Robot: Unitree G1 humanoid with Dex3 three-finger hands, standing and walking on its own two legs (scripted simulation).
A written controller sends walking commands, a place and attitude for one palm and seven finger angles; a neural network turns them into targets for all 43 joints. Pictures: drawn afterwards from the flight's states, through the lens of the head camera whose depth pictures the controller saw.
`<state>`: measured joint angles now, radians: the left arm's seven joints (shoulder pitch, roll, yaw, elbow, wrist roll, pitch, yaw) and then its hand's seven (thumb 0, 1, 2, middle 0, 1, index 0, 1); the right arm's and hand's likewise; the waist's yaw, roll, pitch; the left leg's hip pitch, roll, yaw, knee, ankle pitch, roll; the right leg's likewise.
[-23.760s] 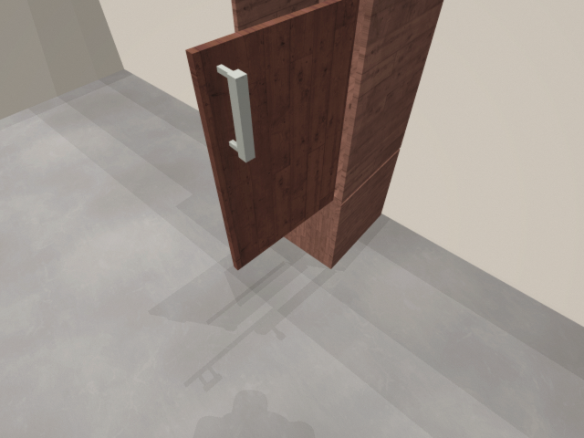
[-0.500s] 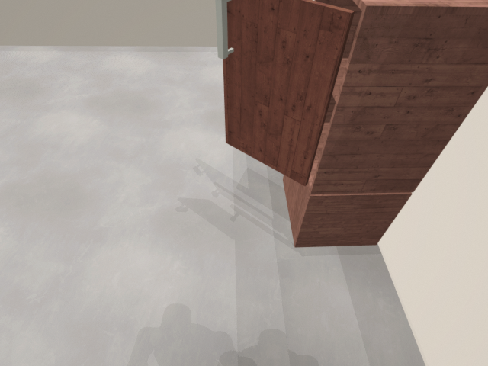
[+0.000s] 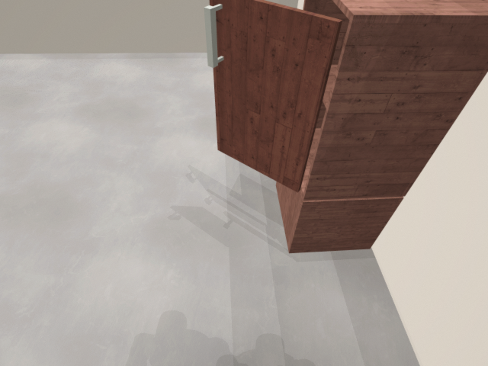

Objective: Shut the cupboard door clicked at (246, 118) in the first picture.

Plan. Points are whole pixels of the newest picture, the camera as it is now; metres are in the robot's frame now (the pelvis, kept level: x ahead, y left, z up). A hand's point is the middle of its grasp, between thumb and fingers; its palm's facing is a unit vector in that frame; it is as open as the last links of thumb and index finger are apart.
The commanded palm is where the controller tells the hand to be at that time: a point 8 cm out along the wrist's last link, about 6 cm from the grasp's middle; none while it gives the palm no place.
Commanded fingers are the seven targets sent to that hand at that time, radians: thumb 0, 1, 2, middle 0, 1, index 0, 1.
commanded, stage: look to check the result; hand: left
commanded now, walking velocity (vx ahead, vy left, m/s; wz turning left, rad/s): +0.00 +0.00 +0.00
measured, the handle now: (215, 36) +0.95 +0.13 +0.13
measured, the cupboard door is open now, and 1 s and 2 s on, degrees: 49 49 49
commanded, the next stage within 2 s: walk to a spot facing it in 0.56 s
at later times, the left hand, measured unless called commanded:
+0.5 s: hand out of the picture +0.06 +0.23 -0.16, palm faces -0.01 -0.94 -0.33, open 7.4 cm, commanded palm none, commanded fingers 0.00 0.90 0.90 -0.20 -0.30 -0.20 -0.30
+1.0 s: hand out of the picture +0.05 +0.20 -0.18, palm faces +0.11 -0.96 -0.26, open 7.4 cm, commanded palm none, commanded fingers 0.00 0.90 0.90 -0.20 -0.30 -0.20 -0.30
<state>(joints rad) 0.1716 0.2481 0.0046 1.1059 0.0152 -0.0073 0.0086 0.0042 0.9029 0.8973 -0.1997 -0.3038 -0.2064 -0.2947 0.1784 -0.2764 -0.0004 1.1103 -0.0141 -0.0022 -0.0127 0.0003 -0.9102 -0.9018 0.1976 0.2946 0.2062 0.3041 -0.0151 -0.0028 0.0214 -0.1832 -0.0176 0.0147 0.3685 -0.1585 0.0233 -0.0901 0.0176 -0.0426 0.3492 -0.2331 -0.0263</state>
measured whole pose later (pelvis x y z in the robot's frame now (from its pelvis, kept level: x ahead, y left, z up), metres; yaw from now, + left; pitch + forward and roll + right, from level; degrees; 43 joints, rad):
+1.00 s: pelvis +0.01 -0.01 -0.01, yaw +7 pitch -3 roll +0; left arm 0.19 0.23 0.03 1.03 0.03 0.02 0.04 0.00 0.90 0.90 -0.20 -0.30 -0.21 -0.29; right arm 0.21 -0.22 -0.03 1.07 -0.01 0.07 -0.01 0.00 -0.91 -0.90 0.20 0.29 0.20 0.30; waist -0.02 -0.02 0.09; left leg -0.35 0.00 0.01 0.85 -0.47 -0.02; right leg -0.08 -0.01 -0.15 0.49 -0.35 -0.05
